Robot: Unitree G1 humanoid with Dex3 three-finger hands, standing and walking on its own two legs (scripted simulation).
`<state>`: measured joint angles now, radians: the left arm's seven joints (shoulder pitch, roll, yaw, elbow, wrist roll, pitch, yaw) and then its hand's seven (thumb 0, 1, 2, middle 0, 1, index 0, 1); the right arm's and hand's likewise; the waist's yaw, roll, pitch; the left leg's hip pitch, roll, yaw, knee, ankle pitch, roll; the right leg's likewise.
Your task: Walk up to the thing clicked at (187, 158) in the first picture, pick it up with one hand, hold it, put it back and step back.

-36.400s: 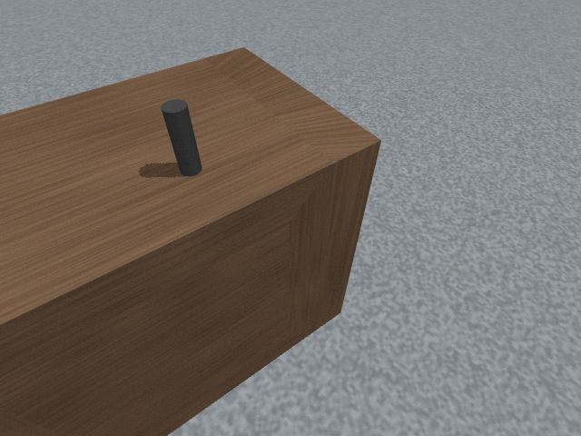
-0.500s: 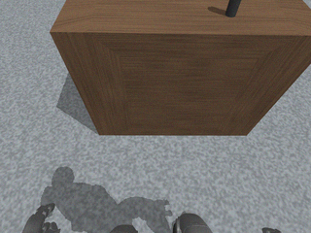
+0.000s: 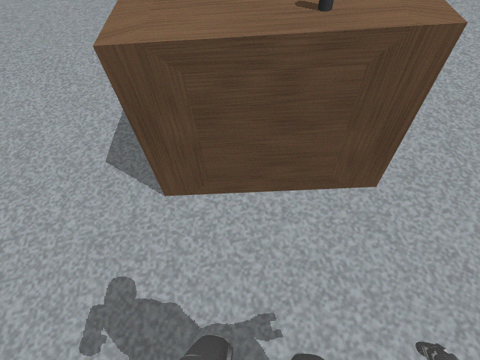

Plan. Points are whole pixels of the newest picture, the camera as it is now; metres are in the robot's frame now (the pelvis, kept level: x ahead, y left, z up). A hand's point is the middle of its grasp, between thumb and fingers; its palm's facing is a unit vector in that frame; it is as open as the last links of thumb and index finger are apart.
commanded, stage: step back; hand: right
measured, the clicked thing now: out of the picture +1.07 -0.24 +0.11
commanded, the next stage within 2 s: stand in 1.04 s
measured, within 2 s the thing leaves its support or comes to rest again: neither
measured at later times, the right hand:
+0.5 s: hand out of the picture +0.04 -0.24 -0.15, palm faces -0.08 +0.94 -0.34, open 7.4 cm
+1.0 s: hand out of the picture +0.11 -0.22 -0.14, palm faces -0.03 +0.94 -0.33, open 7.4 cm
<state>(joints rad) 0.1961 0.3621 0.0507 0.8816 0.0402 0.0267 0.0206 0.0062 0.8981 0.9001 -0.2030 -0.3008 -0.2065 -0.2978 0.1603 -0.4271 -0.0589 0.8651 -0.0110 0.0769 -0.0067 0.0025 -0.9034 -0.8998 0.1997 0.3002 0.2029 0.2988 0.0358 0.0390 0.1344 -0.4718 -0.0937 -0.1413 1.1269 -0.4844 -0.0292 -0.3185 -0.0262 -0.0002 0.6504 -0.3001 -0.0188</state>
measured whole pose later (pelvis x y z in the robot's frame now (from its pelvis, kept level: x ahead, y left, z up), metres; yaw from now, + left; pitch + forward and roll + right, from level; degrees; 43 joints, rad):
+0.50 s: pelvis -0.05 +0.01 +0.00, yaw +3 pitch -3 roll -1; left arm 0.23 0.36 0.05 1.01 0.04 -0.03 -0.01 0.01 0.90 0.90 -0.20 -0.30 -0.20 -0.30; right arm 0.19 -0.36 -0.05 0.98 -0.03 0.02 0.02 0.00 -0.90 -0.90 0.20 0.30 0.20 0.30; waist 0.03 0.03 0.06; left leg -0.28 0.00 -0.06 0.76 -0.49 0.00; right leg -0.25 0.02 -0.02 0.57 -0.28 -0.03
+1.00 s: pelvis -0.01 +0.02 +0.01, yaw +1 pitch -2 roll +0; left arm 0.09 0.37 0.02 1.04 0.01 -0.03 0.01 0.00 0.90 0.90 -0.20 -0.30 -0.20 -0.30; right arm 0.08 -0.34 -0.04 1.05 -0.02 -0.01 0.01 0.00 -0.90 -0.90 0.20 0.30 0.20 0.30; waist 0.01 0.00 0.06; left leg -0.19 0.02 0.02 0.53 -0.32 -0.01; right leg -0.19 0.00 0.02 0.53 -0.31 0.00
